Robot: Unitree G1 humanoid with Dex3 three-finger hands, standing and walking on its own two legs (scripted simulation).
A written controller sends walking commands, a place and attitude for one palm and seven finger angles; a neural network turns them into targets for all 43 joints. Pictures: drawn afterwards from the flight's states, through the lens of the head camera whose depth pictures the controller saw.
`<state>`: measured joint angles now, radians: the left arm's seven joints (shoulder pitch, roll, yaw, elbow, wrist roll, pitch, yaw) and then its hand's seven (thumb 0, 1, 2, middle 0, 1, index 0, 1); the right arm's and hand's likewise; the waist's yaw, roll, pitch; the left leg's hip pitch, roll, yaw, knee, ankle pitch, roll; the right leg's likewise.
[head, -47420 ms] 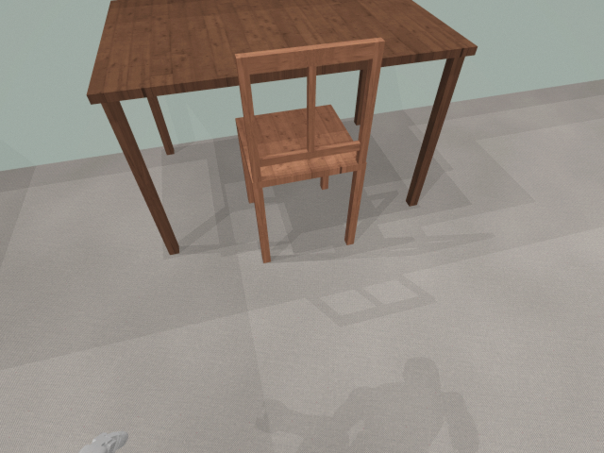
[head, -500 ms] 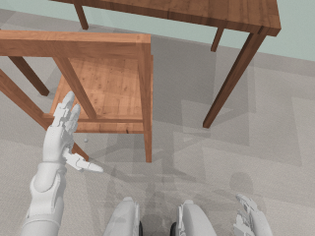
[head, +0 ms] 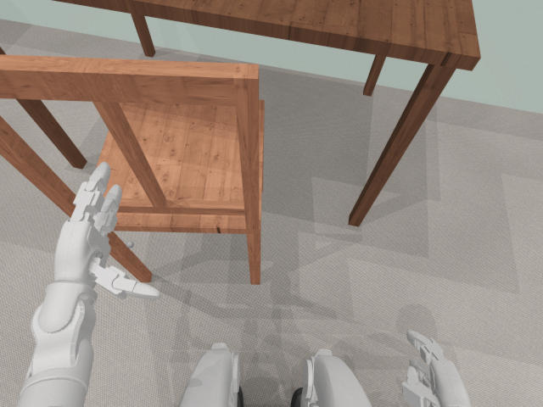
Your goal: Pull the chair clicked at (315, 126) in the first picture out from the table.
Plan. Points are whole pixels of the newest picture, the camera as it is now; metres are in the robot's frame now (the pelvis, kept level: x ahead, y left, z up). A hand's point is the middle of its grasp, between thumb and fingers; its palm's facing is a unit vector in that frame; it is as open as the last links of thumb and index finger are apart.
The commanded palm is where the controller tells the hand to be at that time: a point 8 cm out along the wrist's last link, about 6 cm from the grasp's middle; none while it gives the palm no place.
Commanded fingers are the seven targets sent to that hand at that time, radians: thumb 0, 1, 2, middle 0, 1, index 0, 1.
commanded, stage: aim the fingers beside a spindle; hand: left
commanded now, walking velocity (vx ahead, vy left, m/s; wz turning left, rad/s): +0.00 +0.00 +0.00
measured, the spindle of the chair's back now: (137, 161) +0.48 +0.23 +0.01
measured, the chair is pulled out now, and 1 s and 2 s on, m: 0.19 0.19 0.19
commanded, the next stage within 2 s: push the fingers through the gap in 1.04 s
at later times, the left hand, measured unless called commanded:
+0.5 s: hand (134, 253) +0.32 +0.20 +0.02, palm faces -0.03 -1.00 -0.01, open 16.9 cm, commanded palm +0.31 +0.26 +0.03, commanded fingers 0.00 -0.50 0.30 -0.06 -0.08 -0.06 -0.08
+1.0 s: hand (130, 250) +0.32 +0.21 +0.03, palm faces +0.00 -1.00 -0.03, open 16.9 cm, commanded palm +0.30 +0.26 +0.03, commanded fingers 0.00 -0.50 0.30 -0.06 -0.08 -0.06 -0.08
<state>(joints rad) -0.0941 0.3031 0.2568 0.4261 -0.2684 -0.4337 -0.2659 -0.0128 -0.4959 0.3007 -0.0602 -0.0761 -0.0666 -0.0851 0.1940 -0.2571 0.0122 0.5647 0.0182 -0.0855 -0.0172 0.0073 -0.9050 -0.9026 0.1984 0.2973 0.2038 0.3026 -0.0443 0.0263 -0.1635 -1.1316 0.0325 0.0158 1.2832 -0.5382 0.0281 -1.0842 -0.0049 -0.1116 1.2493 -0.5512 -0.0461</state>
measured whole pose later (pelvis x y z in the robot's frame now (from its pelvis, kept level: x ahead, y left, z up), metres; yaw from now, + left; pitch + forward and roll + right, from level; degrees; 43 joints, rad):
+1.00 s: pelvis +0.00 +0.02 +0.00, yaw +0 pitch +22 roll -3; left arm -0.04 0.26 0.20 0.34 -0.24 -0.45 -0.22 -0.01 -0.50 0.30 -0.06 -0.08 -0.07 -0.09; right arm 0.20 -0.25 0.02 0.56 0.01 -0.09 -0.01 0.01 -0.90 -0.90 0.20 0.30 0.20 0.30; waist -0.04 0.03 -0.17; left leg -1.14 0.02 0.02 1.29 -0.54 0.05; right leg -1.08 -0.01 -0.10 1.24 -0.55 -0.02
